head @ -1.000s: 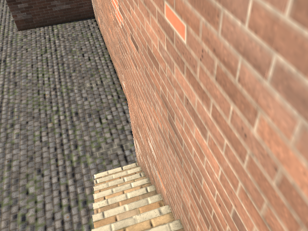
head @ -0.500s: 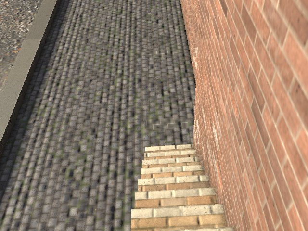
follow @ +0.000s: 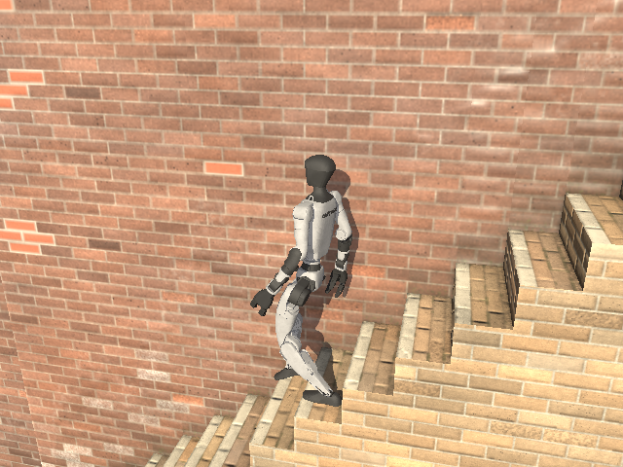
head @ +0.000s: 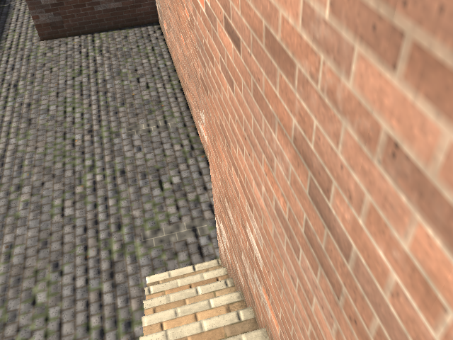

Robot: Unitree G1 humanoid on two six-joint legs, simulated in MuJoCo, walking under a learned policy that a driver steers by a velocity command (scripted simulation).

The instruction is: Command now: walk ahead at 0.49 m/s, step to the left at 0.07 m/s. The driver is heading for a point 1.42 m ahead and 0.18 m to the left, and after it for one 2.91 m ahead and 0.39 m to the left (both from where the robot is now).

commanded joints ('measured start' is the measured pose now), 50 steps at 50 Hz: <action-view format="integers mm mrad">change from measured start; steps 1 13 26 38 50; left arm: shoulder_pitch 109 314 409 280 -31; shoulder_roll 117 75 78 69 14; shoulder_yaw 25 -34 0 30 9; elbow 22 32 80 61 -18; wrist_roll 20 -54 -1 -3 34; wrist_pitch -36 -98 -72 40 58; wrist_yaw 20 52 105 36 -9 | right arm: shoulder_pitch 69 -138 -476 46 20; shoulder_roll -113 -26 -34 -146 -126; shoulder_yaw -23 -5 -3 -61 4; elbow -28 -70 -244 -43 40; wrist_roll -17 24 41 22 78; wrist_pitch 20 147 110 39 -73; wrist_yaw -15 55 47 33 -4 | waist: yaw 13 21 262 100 93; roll -5 -65 -144 216 107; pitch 214 214 180 -1 174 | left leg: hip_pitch -25 -584 -361 96 -234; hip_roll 145 51 152 399 242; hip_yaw -283 -280 -117 -440 -350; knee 8 318 -491 -427 -473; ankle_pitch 499 713 1112 1011 353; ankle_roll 174 -35 -57 76 84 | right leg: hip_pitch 32 -131 -65 -740 -371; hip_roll -77 -224 -122 32 146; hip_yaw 32 96 35 -20 86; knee -320 15 565 1671 431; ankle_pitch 37 -721 -849 -892 119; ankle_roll -3 -37 -175 -52 -42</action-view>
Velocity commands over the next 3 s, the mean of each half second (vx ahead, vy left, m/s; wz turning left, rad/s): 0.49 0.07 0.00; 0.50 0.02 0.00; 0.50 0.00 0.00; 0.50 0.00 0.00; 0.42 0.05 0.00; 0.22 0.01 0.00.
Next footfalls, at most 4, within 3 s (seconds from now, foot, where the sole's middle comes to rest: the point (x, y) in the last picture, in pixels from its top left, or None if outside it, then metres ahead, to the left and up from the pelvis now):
0.08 right None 0.16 -0.14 -0.90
0.62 left None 0.36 0.18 -1.10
1.28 right None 0.63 -0.01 -1.31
1.72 left None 0.85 0.22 -1.51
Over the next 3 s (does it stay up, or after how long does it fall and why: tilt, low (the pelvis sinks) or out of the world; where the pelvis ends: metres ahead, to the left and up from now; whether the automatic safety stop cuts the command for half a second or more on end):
stays up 1.26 0.22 -1.16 its command is cut before an obstacle from the start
